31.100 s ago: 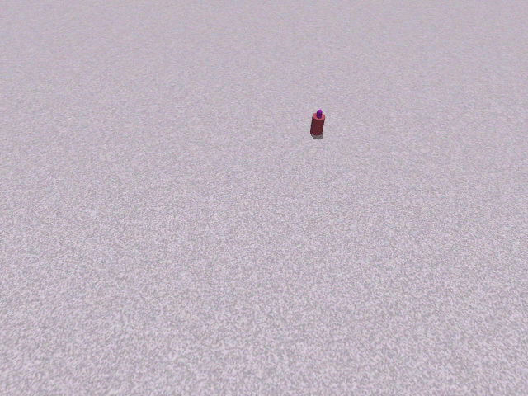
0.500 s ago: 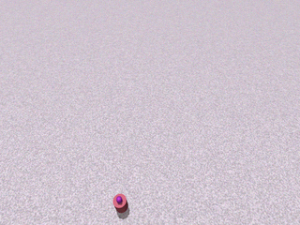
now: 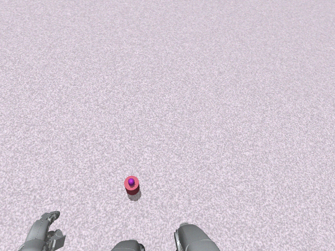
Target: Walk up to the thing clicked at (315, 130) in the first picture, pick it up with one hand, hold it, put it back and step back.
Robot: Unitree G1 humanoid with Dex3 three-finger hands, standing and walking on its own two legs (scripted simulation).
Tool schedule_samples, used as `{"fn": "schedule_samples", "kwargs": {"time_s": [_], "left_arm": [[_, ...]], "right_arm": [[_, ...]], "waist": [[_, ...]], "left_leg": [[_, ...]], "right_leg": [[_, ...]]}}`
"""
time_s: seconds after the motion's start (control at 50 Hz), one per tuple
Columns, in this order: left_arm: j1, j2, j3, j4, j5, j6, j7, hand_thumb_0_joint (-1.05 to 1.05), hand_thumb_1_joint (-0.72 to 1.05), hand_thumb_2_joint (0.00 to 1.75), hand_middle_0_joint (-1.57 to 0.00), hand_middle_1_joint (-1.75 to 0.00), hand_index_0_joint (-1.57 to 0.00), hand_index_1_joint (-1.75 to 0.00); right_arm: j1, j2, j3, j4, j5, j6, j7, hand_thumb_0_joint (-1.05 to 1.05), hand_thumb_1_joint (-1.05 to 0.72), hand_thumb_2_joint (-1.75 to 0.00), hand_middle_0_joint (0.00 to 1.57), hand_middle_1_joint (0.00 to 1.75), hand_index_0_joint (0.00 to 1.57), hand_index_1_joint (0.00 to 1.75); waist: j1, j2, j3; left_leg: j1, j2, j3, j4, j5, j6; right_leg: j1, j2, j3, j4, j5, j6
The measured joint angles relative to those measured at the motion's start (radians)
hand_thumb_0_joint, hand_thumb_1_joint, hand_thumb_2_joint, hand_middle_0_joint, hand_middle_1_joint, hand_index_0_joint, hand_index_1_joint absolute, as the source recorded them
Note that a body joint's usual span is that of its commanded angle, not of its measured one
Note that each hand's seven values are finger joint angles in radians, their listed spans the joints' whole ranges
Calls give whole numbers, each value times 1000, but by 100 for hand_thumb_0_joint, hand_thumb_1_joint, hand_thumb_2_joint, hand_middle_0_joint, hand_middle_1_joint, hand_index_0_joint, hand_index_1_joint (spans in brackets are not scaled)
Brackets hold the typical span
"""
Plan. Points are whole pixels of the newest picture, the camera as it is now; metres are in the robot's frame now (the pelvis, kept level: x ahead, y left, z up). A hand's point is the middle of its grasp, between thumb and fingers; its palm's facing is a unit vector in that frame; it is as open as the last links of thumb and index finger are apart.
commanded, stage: step back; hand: left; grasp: from the side
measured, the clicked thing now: (131, 184) +0.43 +0.13 -0.69
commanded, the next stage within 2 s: none
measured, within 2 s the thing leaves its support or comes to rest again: neither
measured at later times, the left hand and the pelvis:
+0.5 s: hand out of the picture +0.03 +0.26 -0.13, palm faces -0.02 -0.91 -0.40, open 7.4 cm; pelvis -0.10 +0.00 +0.00, yaw -2 degrees
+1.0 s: hand out of the picture -0.16 +0.29 -0.17, palm faces -0.07 -0.92 -0.38, open 7.4 cm; pelvis -0.25 +0.01 -0.01, yaw -5 degrees
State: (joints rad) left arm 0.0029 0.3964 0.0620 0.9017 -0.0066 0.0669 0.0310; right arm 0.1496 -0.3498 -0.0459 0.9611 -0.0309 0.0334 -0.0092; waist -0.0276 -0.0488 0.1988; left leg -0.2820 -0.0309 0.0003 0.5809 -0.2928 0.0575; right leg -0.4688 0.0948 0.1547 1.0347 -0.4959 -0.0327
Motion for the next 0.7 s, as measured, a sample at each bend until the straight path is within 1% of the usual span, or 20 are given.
{"fn": "schedule_samples", "kwargs": {"time_s": [0.06, 0.12, 0.2, 0.22, 0.24, 0.28, 0.3, 0.34, 0.36, 0.4, 0.44, 0.5, 0.56, 0.58, 0.6, 0.62, 0.64, 0.66, 0.68, 0.7], "left_arm": [[35, -14, -5, -2, 6, -2, -4, 1, 91, 90, -20, -30, -20, -30], [68, -22, -4, 1, 11, -3, -10, 1, 91, 90, -20, -30, -20, -30], [94, -27, 3, 3, 17, -7, -18, 1, 91, 90, -20, -30, -20, -30], [102, -30, 5, 3, 20, -10, -20, 1, 91, 90, -20, -30, -20, -30], [106, -36, 7, 6, 23, -16, -20, 1, 91, 90, -20, -30, -20, -30], [117, -56, 7, 9, 30, -24, -23, 1, 91, 90, -20, -30, -20, -30], [127, -57, 4, 3, 30, -26, -28, 1, 91, 90, -20, -30, -20, -30], [141, -49, 5, -15, 33, -27, -32, 1, 91, 90, -20, -30, -20, -30], [145, -47, 8, -23, 31, -26, -30, 1, 91, 90, -20, -30, -20, -30], [145, -51, 10, -37, 29, -25, -25, 1, 90, 90, -20, -30, -20, -30], [139, -54, 11, -55, 30, -24, -23, 1, 90, 90, -20, -30, -20, -30], [127, -57, 9, -91, 34, -26, -20, 1, 90, 90, -20, -30, -20, -30], [108, -52, 6, -124, 36, -25, -18, 1, 90, 90, -20, -30, -20, -31], [102, -47, 5, -133, 34, -22, -19, 1, 90, 90, -20, -30, -20, -31], [96, -41, 4, -141, 31, -18, -20, 1, 90, 90, -20, -30, -20, -31], [87, -28, 6, -142, 28, -12, -22, 1, 90, 90, -20, -30, -20, -31], [83, -13, 10, -139, 25, -5, -22, 1, 90, 90, -20, -30, -20, -30], [89, -8, 15, -131, 22, 2, -22, 1, 90, 90, -20, -30, -20, -30], [97, -9, 18, -119, 22, 9, -20, 1, 90, 90, -20, -30, -20, -30], [104, -13, 18, -105, 25, 17, -18, 1, 91, 90, -20, -30, -20, -30]], "right_arm": [[-8, 3, -3, -27, 2, -3, -11, 0, -90, -89, 20, 30, 21, 30], [-17, 6, -3, -58, 6, -9, -14, 0, -90, -89, 20, 30, 21, 30], [-31, 2, 2, -84, 10, -7, -9, 0, -90, -89, 20, 30, 21, 30], [-35, -2, 2, -85, 12, -4, -7, 0, -90, -89, 20, 30, 21, 30], [-41, -9, 1, -84, 14, -1, -5, 0, -90, -89, 20, 30, 21, 30], [-53, -23, -2, -72, 23, 8, -4, 0, -90, -89, 20, 30, 21, 30], [-52, -21, -2, -67, 27, 13, -5, 0, -90, -89, 20, 30, 21, 30], [-52, -12, 0, -60, 28, 22, -5, 0, -90, -89, 20, 30, 20, 30], [-51, -13, 2, -61, 29, 22, -3, 0, -90, -89, 20, 30, 20, 30], [-42, -23, 4, -64, 34, 18, 0, 0, -90, -89, 20, 30, 20, 30], [-29, -39, 6, -70, 35, 12, -3, 0, -90, -89, 20, 30, 20, 30], [-14, -63, 6, -74, 36, 7, -11, 0, -90, -89, 20, 30, 20, 30], [-2, -72, 3, -76, 30, 4, -15, 0, -90, -90, 20, 30, 20, 30], [3, -71, 1, -76, 27, 2, -14, 0, -90, -90, 20, 30, 20, 30], [6, -68, 0, -76, 22, -1, -13, 0, -90, -90, 20, 30, 20, 30], [0, -54, -4, -69, 17, -4, -13, 0, -91, -90, 20, 30, 20, 30], [-7, -32, -3, -63, 9, -4, -11, 0, -91, -90, 20, 30, 20, 30], [-6, -18, 1, -64, 1, -5, -5, 0, -91, -90, 20, 30, 20, 30], [1, -11, 7, -69, -4, -5, 3, 0, -91, -90, 20, 30, 20, 30], [10, -7, 10, -72, -6, -7, 9, 0, -90, -89, 20, 30, 20, 30]], "waist": [[1, 8, 3], [1, 13, 6], [9, 23, 6], [13, 30, 2], [15, 48, 3], [5, 105, 5], [6, 108, -5], [29, 77, -17], [39, 64, -19], [45, 55, -29], [48, 58, -38], [47, 69, -36], [36, 71, -25], [32, 69, -21], [28, 63, -16], [31, 33, 0], [43, -9, 15], [51, -31, 15], [44, -26, 3], [28, -11, -9]], "left_leg": [[1, 0, 21, -5, 10, 10], [-8, -2, 43, 14, 9, 13], [-36, -3, 71, 61, 1, 10], [-47, 0, 77, 79, -3, 7], [-56, 11, 76, 100, -9, 3], [-69, 40, 44, 126, -7, -7], [-83, 27, 18, 157, -52, -17], [-118, -32, -29, 311, -186, -38], [-131, -57, -52, 388, -213, -44], [-148, -92, -104, 499, -216, -53], [-147, -100, -136, 548, -204, -64], [-103, -75, -143, 488, -208, -81], [-29, -23, -103, 283, -206, -83], [-1, -9, -88, 201, -183, -80], [31, 3, -72, 110, -134, -75], [49, -9, -55, 70, -91, -61], [61, -31, -31, 59, -74, -49], [61, -35, -15, 58, -66, -41], [51, -24, -20, 64, -61, -36], [39, -7, -38, 64, -52, -31]], "right_leg": [[30, -7, -20, -11, 15, 21], [82, -29, -41, -99, 20, 32], [157, -60, -76, -255, 48, 22], [180, -64, -88, -310, 76, 16], [198, -58, -98, -355, 132, 13], [215, -28, -128, -384, 162, 9], [210, -30, -133, -386, 165, 4], [195, -54, -112, -386, 176, -6], [191, -66, -102, -399, 190, -7], [181, -83, -99, -438, 226, -3], [162, -91, -102, -468, 259, 2], [130, -96, -116, -481, 291, 11], [98, -106, -144, -458, 304, 25], [86, -110, -154, -439, 302, 31], [71, -114, -162, -414, 298, 37], [60, -131, -153, -384, 292, 44], [55, -148, -126, -366, 293, 40], [43, -137, -97, -339, 231, 30], [26, -100, -70, -277, 123, 26], [8, -59, -52, -187, 44, 25]]}}
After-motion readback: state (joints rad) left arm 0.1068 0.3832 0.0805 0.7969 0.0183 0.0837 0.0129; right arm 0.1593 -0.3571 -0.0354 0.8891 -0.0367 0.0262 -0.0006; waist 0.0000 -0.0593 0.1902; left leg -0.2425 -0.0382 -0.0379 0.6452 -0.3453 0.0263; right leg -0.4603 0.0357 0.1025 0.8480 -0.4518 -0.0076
